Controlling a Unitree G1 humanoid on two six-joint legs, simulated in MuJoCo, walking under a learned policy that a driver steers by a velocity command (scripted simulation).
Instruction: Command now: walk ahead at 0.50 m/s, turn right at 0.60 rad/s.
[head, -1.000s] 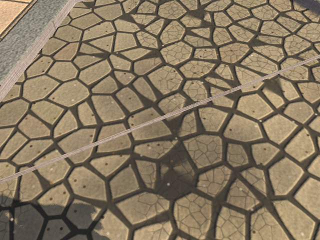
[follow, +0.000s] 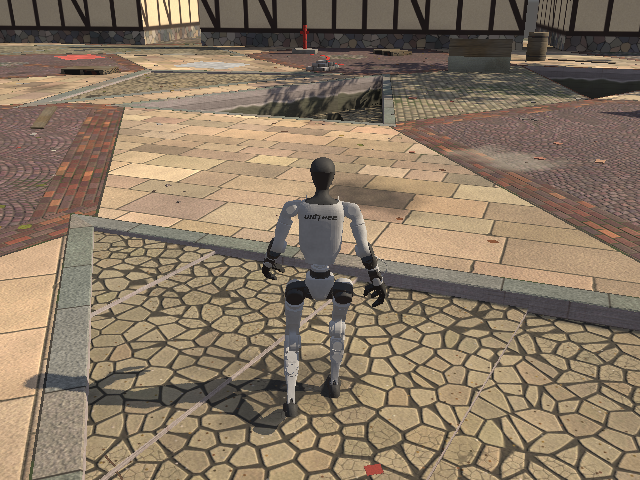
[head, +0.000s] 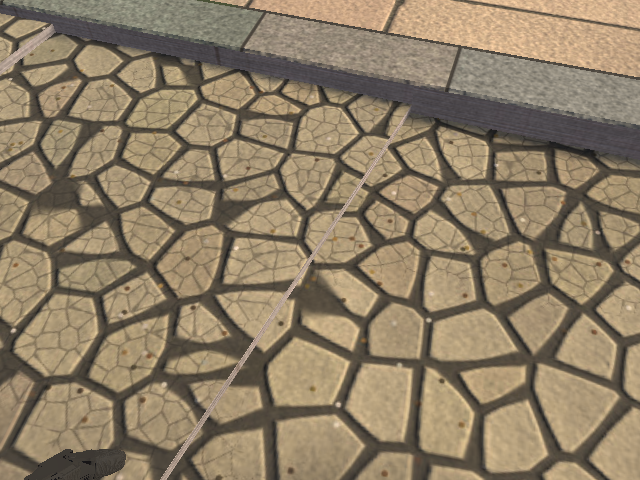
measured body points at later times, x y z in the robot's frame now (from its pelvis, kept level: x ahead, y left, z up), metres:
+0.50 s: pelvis +0.30 +0.03 +0.01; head +0.33 +0.02 +0.46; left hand +0.41 +0.29 -0.11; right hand +0.43 -0.26 -0.08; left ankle +0.40 +0.11 -0.72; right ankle +0.13 -0.07 -0.65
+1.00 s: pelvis +0.57 -0.09 +0.01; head +0.60 -0.11 +0.45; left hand +0.85 +0.08 -0.07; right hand +0.50 -0.37 -0.12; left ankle +0.44 +0.10 -0.65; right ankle +0.62 -0.19 -0.72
